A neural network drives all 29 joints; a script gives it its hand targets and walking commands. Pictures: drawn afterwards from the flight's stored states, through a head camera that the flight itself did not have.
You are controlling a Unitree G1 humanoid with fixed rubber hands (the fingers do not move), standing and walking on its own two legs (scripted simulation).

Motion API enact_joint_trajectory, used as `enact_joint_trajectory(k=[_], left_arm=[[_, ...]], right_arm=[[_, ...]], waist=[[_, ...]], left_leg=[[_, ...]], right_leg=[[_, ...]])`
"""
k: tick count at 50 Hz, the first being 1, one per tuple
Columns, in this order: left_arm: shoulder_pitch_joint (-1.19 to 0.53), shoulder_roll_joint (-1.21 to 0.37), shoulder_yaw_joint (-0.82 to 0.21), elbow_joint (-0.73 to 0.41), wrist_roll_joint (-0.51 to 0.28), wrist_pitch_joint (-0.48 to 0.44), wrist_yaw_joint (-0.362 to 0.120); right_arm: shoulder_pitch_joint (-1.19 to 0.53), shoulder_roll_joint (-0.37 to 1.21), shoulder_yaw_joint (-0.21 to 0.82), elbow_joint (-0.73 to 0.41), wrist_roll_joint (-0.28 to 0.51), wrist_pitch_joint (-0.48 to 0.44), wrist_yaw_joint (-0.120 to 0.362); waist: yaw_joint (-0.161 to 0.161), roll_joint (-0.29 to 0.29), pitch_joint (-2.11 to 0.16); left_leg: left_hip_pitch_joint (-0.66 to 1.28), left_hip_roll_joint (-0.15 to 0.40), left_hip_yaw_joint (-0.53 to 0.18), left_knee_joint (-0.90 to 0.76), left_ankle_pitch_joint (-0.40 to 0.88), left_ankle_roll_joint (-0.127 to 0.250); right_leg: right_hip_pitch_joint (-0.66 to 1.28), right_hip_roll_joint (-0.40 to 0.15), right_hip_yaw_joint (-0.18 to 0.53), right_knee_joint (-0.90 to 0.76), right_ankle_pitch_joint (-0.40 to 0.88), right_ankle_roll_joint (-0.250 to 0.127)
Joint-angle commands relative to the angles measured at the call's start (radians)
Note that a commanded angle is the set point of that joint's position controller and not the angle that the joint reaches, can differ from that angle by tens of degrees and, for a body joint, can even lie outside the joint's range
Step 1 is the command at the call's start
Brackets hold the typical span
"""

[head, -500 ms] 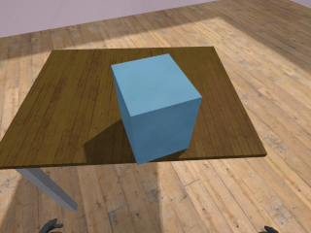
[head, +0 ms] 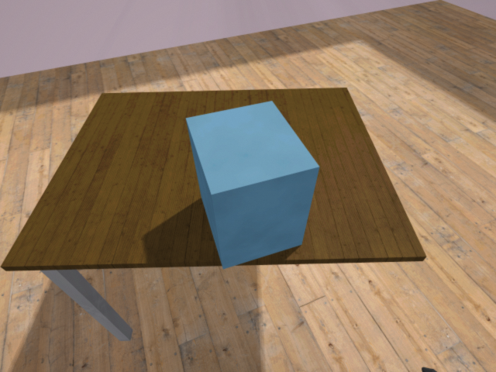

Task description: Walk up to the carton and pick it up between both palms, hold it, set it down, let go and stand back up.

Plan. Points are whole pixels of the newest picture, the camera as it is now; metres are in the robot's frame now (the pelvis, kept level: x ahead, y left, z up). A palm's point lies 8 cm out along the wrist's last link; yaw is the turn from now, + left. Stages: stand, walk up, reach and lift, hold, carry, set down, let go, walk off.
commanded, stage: walk up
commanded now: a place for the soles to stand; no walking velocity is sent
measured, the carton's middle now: (247, 185) +0.47 +0.02 +0.01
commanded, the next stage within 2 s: reach and lift in 1.22 s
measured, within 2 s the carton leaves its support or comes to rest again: neither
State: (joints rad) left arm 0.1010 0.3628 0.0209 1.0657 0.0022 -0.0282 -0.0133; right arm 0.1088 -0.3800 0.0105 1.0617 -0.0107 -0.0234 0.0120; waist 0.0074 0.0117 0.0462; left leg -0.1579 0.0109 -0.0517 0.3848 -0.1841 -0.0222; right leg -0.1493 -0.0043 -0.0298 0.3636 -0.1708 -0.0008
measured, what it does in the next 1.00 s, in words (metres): stands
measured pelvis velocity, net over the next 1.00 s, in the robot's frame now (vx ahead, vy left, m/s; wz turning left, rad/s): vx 0.04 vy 0.01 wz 0.00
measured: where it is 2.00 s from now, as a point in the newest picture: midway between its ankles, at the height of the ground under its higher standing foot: outside the picture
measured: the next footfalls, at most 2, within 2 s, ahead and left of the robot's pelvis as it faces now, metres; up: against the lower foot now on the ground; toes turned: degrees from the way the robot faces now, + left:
none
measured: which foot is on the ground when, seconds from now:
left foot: down 0.00-1.00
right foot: down 0.00-1.00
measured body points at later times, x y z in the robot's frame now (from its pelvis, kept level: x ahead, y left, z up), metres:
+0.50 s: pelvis +0.03 +0.01 +0.00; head +0.03 +0.01 +0.45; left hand +0.11 +0.32 -0.12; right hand +0.12 -0.30 -0.12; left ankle +0.02 +0.13 -0.75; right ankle +0.02 -0.12 -0.75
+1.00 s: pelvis +0.04 +0.01 +0.00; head +0.04 +0.02 +0.45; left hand +0.13 +0.33 -0.12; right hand +0.14 -0.29 -0.12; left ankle +0.02 +0.13 -0.75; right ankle +0.02 -0.12 -0.75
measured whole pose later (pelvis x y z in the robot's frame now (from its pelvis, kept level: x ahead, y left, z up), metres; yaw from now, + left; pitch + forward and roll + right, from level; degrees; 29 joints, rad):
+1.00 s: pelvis +0.04 +0.01 +0.00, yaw +0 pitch -2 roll +0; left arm 0.11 0.37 0.03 1.06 0.01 -0.02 0.00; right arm 0.11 -0.37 -0.01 1.04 -0.01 -0.01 0.01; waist 0.01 0.00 0.05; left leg -0.11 -0.01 -0.04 0.39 -0.25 0.00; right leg -0.10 -0.03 -0.02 0.37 -0.23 0.02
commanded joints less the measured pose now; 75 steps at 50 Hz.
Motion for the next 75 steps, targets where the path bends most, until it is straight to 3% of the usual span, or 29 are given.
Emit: enact_joint_trajectory(k=[1, 3, 7, 9, 12, 19, 22, 34, 38, 42, 61, 62, 63, 65, 66, 68, 70, 71, 73, 75], left_arm=[[-0.059, 0.2, 0.037, -0.042, 0.001, -0.017, 0.01], [-0.06, 0.202, 0.037, -0.033, -0.002, -0.016, 0.009], [-0.066, 0.199, 0.036, -0.019, 0.0, -0.013, 0.009], [-0.047, 0.214, 0.045, -0.027, 0.011, -0.018, 0.009], [-0.046, 0.209, 0.044, -0.037, 0.01, -0.016, 0.01], [-0.034, 0.207, 0.042, -0.041, 0.007, -0.021, 0.014], [-0.036, 0.213, 0.039, -0.042, 0.006, -0.018, 0.017], [-0.031, 0.215, 0.039, -0.052, 0.007, -0.013, 0.021], [-0.033, 0.21, 0.04, -0.051, 0.007, -0.012, 0.023], [-0.033, 0.216, 0.041, -0.059, 0.009, -0.012, 0.023], [-0.034, 0.207, 0.043, -0.064, 0.011, -0.008, 0.02], [-0.385, 0.136, 0.084, -0.381, -0.002, 0.175, 0.038], [-0.364, 0.127, 0.091, -0.464, -0.006, 0.286, 0.049], [-0.27, 0.09, 0.075, -0.524, 0.023, 0.396, 0.039], [-0.23, 0.084, 0.077, -0.574, 0.024, 0.418, 0.037], [-0.13, 0.084, 0.088, -0.64, 0.049, 0.456, 0.042], [-0.046, 0.066, 0.107, -0.677, 0.078, 0.478, 0.039], [-0.014, 0.059, 0.122, -0.694, 0.09, 0.482, 0.039], [0.004, 0.044, 0.154, -0.7, 0.113, 0.483, 0.043], [-0.016, 0.039, 0.175, -0.69, 0.115, 0.475, 0.044]], right_arm=[[-0.052, -0.187, -0.035, -0.043, 0.0, -0.02, -0.012], [-0.047, -0.197, -0.035, -0.032, 0.002, -0.019, -0.011], [-0.046, -0.19, -0.033, -0.02, 0.004, -0.019, -0.014], [-0.032, -0.197, -0.04, -0.033, -0.006, -0.016, -0.009], [-0.042, -0.195, -0.042, -0.036, -0.011, -0.014, -0.01], [-0.022, -0.194, -0.045, -0.047, -0.004, -0.021, -0.012], [-0.016, -0.198, -0.051, -0.051, -0.002, -0.019, -0.016], [-0.03, -0.201, -0.055, -0.07, -0.001, -0.012, -0.015], [-0.032, -0.195, -0.057, -0.075, -0.002, -0.011, -0.016], [-0.039, -0.19, -0.057, -0.08, -0.001, -0.008, -0.015], [-0.034, -0.198, -0.056, -0.08, -0.004, -0.011, -0.017], [-0.356, -0.038, -0.168, -0.055, -0.113, -0.161, 0.014], [-0.296, -0.098, -0.198, -0.061, -0.108, -0.158, 0.044], [-0.238, -0.158, -0.211, -0.099, -0.083, -0.154, 0.065], [-0.204, -0.174, -0.204, -0.127, -0.063, -0.15, 0.067], [-0.154, -0.206, -0.178, -0.128, -0.019, -0.145, 0.07], [-0.114, -0.235, -0.144, -0.146, 0.012, -0.145, 0.07], [-0.106, -0.241, -0.132, -0.161, 0.027, -0.144, 0.072], [-0.1, -0.236, -0.109, -0.205, 0.036, -0.141, 0.076], [-0.124, -0.207, -0.088, -0.249, 0.037, -0.129, 0.075]], waist=[[-0.002, -0.018, -0.069], [-0.004, 0.001, -0.074], [-0.001, -0.02, -0.069], [-0.006, -0.003, -0.072], [0.001, 0.006, -0.034], [-0.002, 0.006, -0.082], [-0.003, -0.005, -0.082], [0.0, 0.007, -0.08], [0.0, -0.027, -0.086], [0.002, 0.006, -0.082], [0.002, -0.003, -0.077], [-0.043, -0.035, 0.041], [-0.059, -0.043, 0.048], [-0.044, -0.048, -0.042], [-0.042, -0.037, -0.132], [-0.021, 0.048, -0.243], [0.0, 0.069, -0.274], [0.002, 0.053, -0.261], [0.021, 0.046, -0.191], [0.023, -0.011, -0.12]], left_leg=[[-0.016, 0.09, -0.077, -0.082, 0.049, 0.046], [-0.003, 0.094, -0.074, -0.086, 0.072, 0.043], [-0.021, 0.091, -0.075, -0.095, 0.052, 0.046], [-0.034, 0.075, -0.068, -0.084, -0.042, 0.052], [-0.063, 0.083, -0.092, -0.102, -0.105, 0.062], [0.001, 0.089, -0.07, -0.059, 0.162, 0.054], [0.006, 0.091, -0.063, -0.046, 0.207, 0.06], [0.024, 0.09, -0.056, -0.036, 0.235, 0.065], [0.022, 0.088, -0.052, -0.038, 0.228, 0.067], [0.027, 0.083, -0.045, -0.033, 0.225, 0.066], [0.029, 0.087, -0.06, -0.061, 0.189, 0.067], [-0.069, -0.009, 0.087, 0.053, 0.017, -0.043], [-0.07, 0.006, 0.078, 0.072, -0.008, -0.026], [0.001, 0.015, 0.075, 0.126, 0.031, -0.022], [0.053, 0.013, 0.081, 0.144, 0.12, -0.032], [0.125, 0.03, 0.077, 0.181, 0.309, -0.054], [0.182, 0.023, 0.069, 0.185, 0.443, -0.06], [0.194, 0.022, 0.066, 0.171, 0.473, -0.061], [0.128, 0.006, 0.082, 0.111, 0.393, -0.046], [0.083, -0.013, 0.099, 0.072, 0.33, -0.029]], right_leg=[[0.036, -0.116, 0.109, -0.088, -0.007, -0.026], [0.043, -0.114, 0.109, -0.084, 0.005, -0.022], [0.059, -0.117, 0.108, -0.092, 0.005, -0.022], [0.06, -0.109, 0.099, -0.087, -0.089, -0.025], [0.033, -0.102, 0.099, -0.082, -0.127, -0.028], [0.083, -0.113, 0.085, -0.043, 0.099, -0.026], [0.095, -0.112, 0.079, -0.033, 0.137, -0.024], [0.094, -0.115, 0.074, -0.017, 0.165, -0.028], [0.111, -0.117, 0.073, -0.016, 0.181, -0.029], [0.102, -0.119, 0.079, -0.021, 0.172, -0.027], [0.1, -0.11, 0.078, -0.026, 0.133, -0.029], [-0.097, 0.015, -0.039, 0.069, -0.056, -0.011], [-0.105, 0.013, -0.031, 0.095, -0.095, -0.024], [-0.115, 0.026, -0.053, 0.131, -0.033, -0.028], [-0.087, 0.032, -0.064, 0.129, 0.044, -0.033], [-0.043, 0.047, -0.084, 0.141, 0.132, -0.053], [-0.018, 0.057, -0.084, 0.123, 0.24, -0.05], [-0.003, 0.06, -0.088, 0.107, 0.27, -0.045], [0.063, 0.051, -0.074, 0.067, 0.254, -0.042], [0.083, 0.039, -0.049, 0.04, 0.262, -0.028]])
